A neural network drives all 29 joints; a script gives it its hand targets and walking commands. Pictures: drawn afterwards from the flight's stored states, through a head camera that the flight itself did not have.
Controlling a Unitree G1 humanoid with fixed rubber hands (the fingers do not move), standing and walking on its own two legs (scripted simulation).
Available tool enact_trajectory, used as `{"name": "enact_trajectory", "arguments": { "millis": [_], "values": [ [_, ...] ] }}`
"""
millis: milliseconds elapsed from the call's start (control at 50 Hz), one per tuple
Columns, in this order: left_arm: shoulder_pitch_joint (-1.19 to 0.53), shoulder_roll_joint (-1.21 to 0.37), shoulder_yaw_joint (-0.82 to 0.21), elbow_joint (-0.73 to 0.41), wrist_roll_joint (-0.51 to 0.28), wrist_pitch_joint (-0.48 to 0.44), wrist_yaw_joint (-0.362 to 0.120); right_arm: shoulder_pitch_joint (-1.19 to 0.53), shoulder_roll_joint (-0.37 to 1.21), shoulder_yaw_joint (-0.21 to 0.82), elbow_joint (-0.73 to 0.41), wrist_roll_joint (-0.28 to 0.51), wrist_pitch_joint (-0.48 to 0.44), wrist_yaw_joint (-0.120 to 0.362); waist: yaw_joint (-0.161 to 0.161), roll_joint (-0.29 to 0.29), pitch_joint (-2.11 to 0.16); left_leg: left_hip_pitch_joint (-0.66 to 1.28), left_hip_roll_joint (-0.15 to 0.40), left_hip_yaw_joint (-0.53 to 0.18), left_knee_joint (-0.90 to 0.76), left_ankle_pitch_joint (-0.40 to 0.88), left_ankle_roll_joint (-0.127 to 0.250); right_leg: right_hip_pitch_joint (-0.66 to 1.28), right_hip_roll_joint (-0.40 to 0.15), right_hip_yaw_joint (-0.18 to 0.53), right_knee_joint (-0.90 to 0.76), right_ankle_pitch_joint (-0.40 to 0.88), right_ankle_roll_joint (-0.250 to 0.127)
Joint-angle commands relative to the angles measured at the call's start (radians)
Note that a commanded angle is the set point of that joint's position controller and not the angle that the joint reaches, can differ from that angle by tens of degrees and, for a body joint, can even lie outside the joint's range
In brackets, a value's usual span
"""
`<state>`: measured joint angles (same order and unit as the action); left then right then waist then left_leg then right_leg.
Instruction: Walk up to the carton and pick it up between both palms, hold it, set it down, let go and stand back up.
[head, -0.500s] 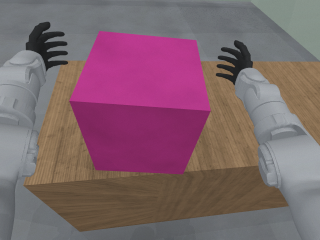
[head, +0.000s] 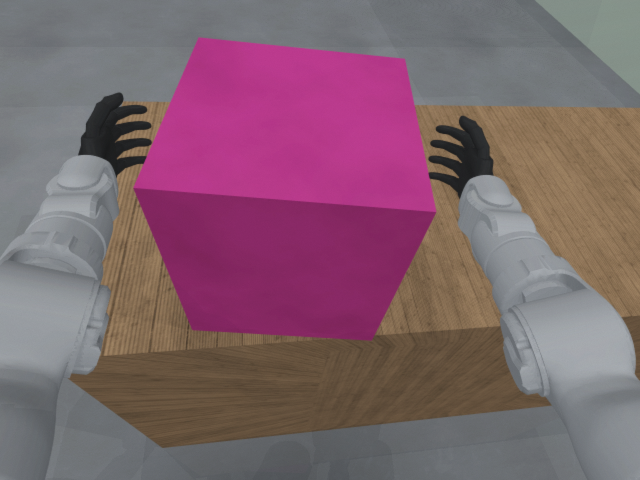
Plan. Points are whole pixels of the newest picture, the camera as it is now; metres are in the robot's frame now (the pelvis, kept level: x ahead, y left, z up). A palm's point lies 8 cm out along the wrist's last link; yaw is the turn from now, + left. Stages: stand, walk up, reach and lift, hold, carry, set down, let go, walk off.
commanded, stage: reach and lift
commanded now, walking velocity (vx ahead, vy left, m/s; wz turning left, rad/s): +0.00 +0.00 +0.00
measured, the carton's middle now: (292, 202) +0.47 +0.02 +0.06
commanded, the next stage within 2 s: none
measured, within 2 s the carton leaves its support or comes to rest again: neither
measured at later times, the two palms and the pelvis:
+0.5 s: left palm (132, 167) +0.48 +0.22 +0.11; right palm (448, 181) +0.46 -0.18 +0.11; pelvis +0.00 +0.01 +0.00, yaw -1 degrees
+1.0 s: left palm (150, 168) +0.47 +0.20 +0.11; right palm (434, 182) +0.46 -0.16 +0.12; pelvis +0.00 +0.01 +0.00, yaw -2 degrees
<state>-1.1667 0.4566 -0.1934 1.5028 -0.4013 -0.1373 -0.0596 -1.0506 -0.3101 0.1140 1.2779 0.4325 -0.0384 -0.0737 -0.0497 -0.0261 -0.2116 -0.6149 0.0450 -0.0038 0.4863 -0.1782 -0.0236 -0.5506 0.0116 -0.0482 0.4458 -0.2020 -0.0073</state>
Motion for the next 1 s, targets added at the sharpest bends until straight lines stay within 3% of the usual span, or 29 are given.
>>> {"name": "enact_trajectory", "arguments": {
  "millis": [0, 60, 180, 300, 620, 980],
  "values": [
    [-0.486, 0.135, -0.016, -0.125, -0.026, -0.081, 0.009, -0.486, -0.178, -0.027, -0.135, 0.001, -0.078, 0.013, 0.007, 0.117, -0.598, 0.376, -0.03, 0.023, 0.054, 0.335, -0.037, 0.092, 0.01, -0.03, 0.007, 0.318, 0.028],
    [-0.526, 0.15, -0.016, -0.169, -0.038, -0.094, 0.017, -0.527, -0.198, -0.023, -0.154, 0.013, -0.092, 0.015, 0.017, 0.132, -0.688, 0.382, -0.03, 0.037, 0.08, 0.376, -0.045, 0.094, 0.009, -0.025, 0.02, 0.347, 0.034],
    [-0.501, 0.143, 0.006, -0.133, -0.027, -0.092, 0.014, -0.527, -0.192, -0.009, -0.138, 0.021, -0.1, 0.011, 0.027, 0.087, -0.714, 0.313, -0.036, 0.047, 0.082, 0.372, -0.038, 0.15, 0.01, -0.019, 0.043, 0.41, 0.05],
    [-0.485, 0.106, 0.026, -0.122, 0.005, -0.105, 0.013, -0.504, -0.168, -0.014, -0.117, 0.008, -0.111, 0.008, 0.024, 0.092, -0.698, 0.314, -0.035, 0.047, 0.077, 0.389, -0.042, 0.149, 0.012, -0.018, 0.039, 0.418, 0.047],
    [-0.469, -0.003, 0.137, -0.19, 0.122, -0.097, 0.06, -0.496, -0.087, -0.094, -0.14, -0.091, -0.119, -0.031, 0.036, 0.094, -0.705, 0.375, -0.031, 0.057, 0.074, 0.46, -0.061, 0.187, 0.02, -0.015, 0.019, 0.468, 0.041],
    [-0.491, -0.089, 0.15, -0.181, 0.148, -0.093, 0.088, -0.508, -0.015, -0.141, -0.122, -0.145, -0.091, -0.039, 0.032, 0.112, -0.638, 0.418, -0.022, 0.056, 0.065, 0.434, -0.068, 0.143, 0.015, -0.016, -0.013, 0.372, 0.019]
  ]
}}
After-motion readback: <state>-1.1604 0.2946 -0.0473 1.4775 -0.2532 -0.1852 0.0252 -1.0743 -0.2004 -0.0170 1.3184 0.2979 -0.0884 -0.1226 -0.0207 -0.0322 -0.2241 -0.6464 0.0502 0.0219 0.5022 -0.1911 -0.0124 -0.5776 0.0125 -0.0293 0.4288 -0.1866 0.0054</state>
